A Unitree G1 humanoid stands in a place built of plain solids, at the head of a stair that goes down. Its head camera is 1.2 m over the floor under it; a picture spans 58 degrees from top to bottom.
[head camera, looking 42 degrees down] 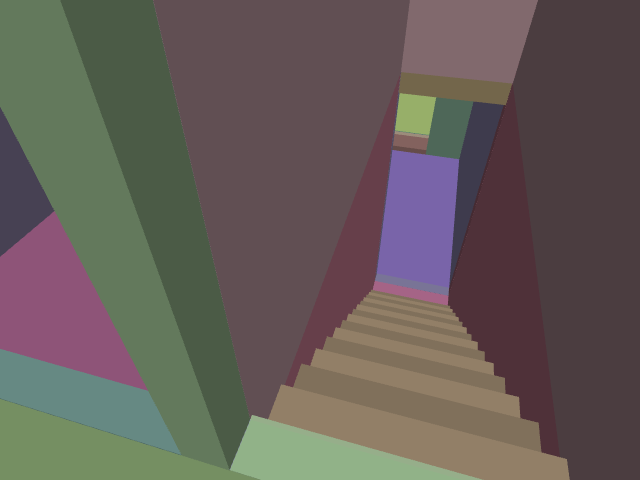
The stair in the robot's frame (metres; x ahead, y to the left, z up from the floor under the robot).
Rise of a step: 0.20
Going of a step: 0.21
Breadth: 0.93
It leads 16 degrees to the right of straight ahead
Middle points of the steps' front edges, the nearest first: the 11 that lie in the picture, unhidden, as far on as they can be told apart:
0.46 -0.25 0.00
0.67 -0.31 -0.19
0.87 -0.37 -0.39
1.08 -0.43 -0.59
1.29 -0.49 -0.78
1.49 -0.54 -0.98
1.70 -0.60 -1.17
1.91 -0.66 -1.37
2.12 -0.72 -1.57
2.32 -0.78 -1.76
2.53 -0.84 -1.96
